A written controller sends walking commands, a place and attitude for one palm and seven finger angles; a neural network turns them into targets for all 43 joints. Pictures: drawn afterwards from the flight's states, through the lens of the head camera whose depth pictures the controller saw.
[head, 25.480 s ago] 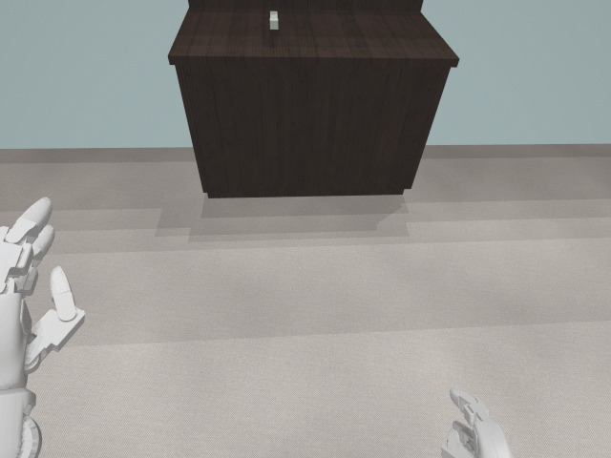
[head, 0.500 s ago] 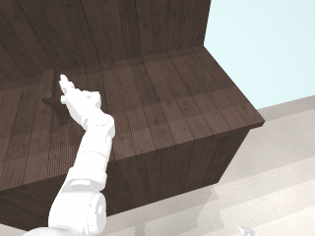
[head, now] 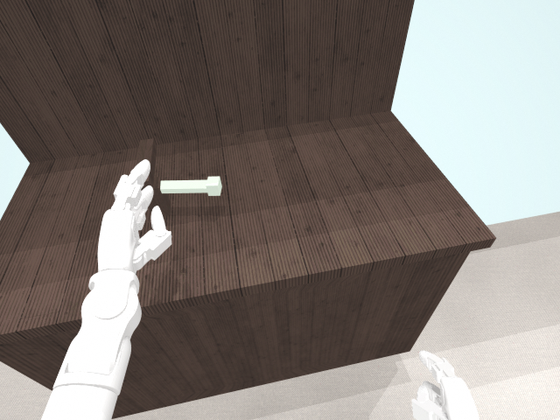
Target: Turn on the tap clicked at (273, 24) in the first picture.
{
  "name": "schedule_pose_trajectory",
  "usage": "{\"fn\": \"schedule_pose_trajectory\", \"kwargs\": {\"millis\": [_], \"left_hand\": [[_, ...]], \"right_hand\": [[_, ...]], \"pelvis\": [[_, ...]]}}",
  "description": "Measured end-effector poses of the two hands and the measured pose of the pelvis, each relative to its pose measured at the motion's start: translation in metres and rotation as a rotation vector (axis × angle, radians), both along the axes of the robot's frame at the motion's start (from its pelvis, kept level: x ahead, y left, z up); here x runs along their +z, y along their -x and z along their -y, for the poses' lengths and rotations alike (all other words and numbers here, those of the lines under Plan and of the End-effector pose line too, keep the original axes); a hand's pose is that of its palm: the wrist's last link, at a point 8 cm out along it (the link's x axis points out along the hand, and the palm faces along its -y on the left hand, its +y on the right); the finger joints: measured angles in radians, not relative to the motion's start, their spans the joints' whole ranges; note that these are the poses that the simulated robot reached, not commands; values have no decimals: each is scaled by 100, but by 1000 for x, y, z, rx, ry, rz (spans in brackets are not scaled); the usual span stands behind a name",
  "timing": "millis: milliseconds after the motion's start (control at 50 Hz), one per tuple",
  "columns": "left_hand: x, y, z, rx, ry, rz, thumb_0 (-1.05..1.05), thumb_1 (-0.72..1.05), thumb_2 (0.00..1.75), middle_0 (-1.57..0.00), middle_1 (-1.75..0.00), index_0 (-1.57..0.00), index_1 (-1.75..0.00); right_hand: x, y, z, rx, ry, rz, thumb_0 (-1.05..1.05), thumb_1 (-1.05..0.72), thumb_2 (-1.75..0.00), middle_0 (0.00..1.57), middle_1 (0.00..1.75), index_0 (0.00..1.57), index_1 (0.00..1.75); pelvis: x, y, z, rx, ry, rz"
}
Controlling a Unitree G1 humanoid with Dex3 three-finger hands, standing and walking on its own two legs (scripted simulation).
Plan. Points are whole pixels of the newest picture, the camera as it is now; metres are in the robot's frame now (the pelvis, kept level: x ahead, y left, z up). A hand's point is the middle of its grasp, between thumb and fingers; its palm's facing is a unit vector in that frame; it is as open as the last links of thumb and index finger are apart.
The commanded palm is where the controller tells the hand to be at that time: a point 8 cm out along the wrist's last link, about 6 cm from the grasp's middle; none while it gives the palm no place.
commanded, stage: draw the hand back beside the body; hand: left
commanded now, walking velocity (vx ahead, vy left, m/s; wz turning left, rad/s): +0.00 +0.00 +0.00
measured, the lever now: (214, 186) +0.53 +0.20 +0.02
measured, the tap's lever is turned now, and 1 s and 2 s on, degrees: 78 78 78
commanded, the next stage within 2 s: step back with the hand held close in 0.90 s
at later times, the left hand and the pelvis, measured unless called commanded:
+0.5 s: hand (101, 265) +0.24 +0.24 +0.15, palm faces +0.36 -0.88 -0.32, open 7.5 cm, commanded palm +0.19 +0.28 +0.16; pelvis +0.02 +0.01 +0.00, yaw +0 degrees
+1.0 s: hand (85, 282) +0.21 +0.24 +0.16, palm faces +0.41 -0.84 -0.35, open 7.4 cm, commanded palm +0.17 +0.28 +0.17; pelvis +0.01 +0.00 +0.00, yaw +0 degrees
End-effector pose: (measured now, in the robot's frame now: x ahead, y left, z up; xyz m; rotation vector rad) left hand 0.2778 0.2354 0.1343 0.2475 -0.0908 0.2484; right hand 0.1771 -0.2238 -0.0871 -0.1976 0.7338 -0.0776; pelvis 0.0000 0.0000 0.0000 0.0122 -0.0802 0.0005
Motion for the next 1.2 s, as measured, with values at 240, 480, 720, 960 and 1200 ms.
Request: {"fn": "schedule_pose_trajectory", "kwargs": {"millis": [240,480,720,960,1200], "left_hand": [[16,32,-21,1,-34,61,2,90,90,-19,-25,-19,-25],[25,69,-46,90,-108,62,2,90,90,-20,-29,-20,-28],[38,103,-57,152,-180,81,2,90,90,-20,-30,-21,-30],[39,104,-46,144,-169,102,2,90,90,-21,-30,-21,-30],[41,99,-47,120,-237,97,2,90,90,-21,-30,-21,-30]], "right_hand": [[8,-14,-32,54,-40,33,1,-90,-90,21,30,21,30],[2,-12,-24,60,-11,-7,1,-90,-90,21,30,21,30],[10,-24,-17,58,-4,60,1,-90,-90,20,30,20,30],[9,-21,-19,64,-27,84,1,-90,-90,20,30,20,30],[6,7,1,-14,-5,34,1,-90,-90,21,30,21,30]], "pelvis": [[3,-11,-9,-9,9,18],[3,-19,-12,-2,18,15],[2,-19,-9,1,21,15],[2,-12,-2,3,15,24],[0,-1,-2,-21,17,-54]]}}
